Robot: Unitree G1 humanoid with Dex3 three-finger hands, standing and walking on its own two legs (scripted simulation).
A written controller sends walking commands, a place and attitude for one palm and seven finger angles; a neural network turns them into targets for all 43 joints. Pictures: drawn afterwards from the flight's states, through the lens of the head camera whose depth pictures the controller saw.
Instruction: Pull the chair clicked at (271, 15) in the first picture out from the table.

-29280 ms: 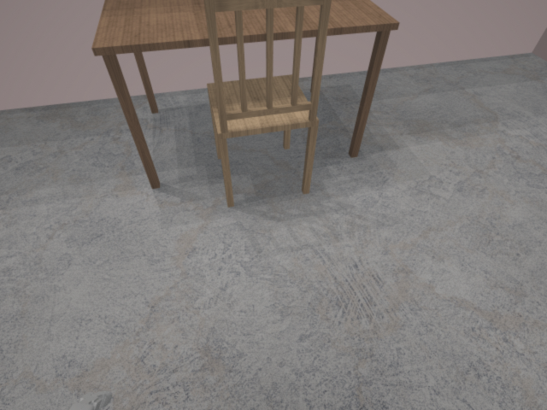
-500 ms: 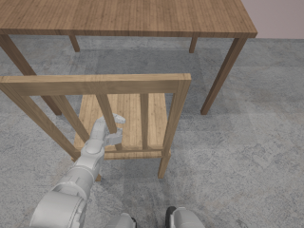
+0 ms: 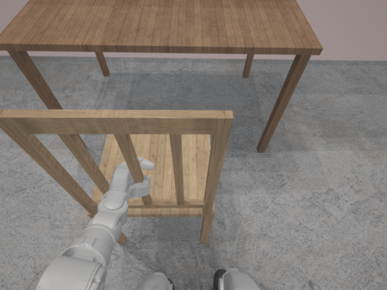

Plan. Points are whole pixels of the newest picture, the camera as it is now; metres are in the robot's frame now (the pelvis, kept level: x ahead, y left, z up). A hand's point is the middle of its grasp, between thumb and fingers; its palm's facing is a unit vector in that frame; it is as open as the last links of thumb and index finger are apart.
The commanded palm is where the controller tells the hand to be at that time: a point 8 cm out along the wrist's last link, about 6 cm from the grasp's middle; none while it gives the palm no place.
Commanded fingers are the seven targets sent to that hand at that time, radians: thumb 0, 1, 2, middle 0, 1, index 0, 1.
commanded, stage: step backward, pulling the chair out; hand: left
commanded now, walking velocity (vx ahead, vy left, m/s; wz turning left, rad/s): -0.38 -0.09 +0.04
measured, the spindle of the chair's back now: (137, 175) +0.37 +0.15 -0.05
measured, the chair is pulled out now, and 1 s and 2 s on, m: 0.32 0.35 0.36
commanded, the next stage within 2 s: none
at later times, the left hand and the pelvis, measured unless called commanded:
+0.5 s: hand (144, 192) +0.33 +0.13 -0.06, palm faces -0.03 -0.98 -0.18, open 5.4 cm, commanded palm +0.35 +0.18 -0.05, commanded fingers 0.00 0.90 0.90 -0.50 -1.45 -0.50 -1.45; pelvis -0.02 +0.01 +0.00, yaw +2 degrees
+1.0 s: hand (144, 196) +0.32 +0.13 -0.06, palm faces +0.03 -0.98 -0.19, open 5.4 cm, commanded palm +0.33 +0.18 -0.05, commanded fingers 0.00 0.90 0.90 -0.50 -1.45 -0.50 -1.45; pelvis -0.04 -0.01 +0.00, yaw +3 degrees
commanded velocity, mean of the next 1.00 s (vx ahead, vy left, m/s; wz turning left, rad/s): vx -0.38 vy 0.01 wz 0.00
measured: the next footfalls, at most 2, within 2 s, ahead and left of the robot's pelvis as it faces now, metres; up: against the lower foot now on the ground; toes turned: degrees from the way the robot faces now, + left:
left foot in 0.36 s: -0.02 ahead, +0.13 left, +0.00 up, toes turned +3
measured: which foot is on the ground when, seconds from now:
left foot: down 0.00-0.16, up 0.18-0.34, down 0.36-1.00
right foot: down 0.00-1.00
